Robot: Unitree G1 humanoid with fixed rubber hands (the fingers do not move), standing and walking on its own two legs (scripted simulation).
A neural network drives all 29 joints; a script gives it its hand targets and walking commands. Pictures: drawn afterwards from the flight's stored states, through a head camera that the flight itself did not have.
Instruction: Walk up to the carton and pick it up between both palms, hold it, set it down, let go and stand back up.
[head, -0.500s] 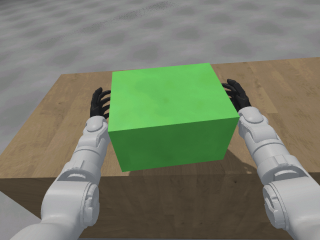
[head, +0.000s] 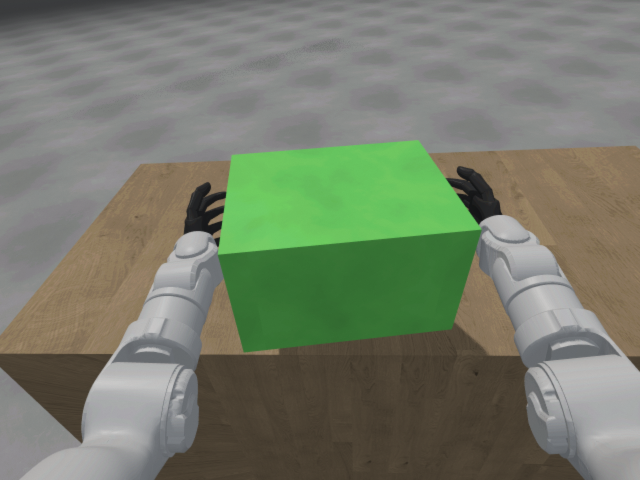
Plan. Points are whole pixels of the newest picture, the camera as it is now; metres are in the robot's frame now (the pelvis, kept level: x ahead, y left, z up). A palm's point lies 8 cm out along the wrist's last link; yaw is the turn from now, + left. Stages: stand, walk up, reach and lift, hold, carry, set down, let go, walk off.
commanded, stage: reach and lift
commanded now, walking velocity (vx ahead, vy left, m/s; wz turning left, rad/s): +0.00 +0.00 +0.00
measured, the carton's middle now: (337, 238) +0.42 +0.04 +0.13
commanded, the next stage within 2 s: hold in 0.86 s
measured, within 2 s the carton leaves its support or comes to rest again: neither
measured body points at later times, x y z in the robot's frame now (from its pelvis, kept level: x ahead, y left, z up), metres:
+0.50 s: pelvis +0.00 +0.01 +0.00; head -0.06 -0.01 +0.45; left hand +0.39 +0.22 +0.17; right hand +0.41 -0.16 +0.18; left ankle +0.04 +0.10 -0.74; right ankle +0.06 -0.14 -0.74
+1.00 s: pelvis +0.00 +0.01 +0.00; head -0.07 -0.01 +0.45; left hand +0.38 +0.21 +0.19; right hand +0.41 -0.16 +0.20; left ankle +0.04 +0.10 -0.74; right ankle +0.06 -0.14 -0.74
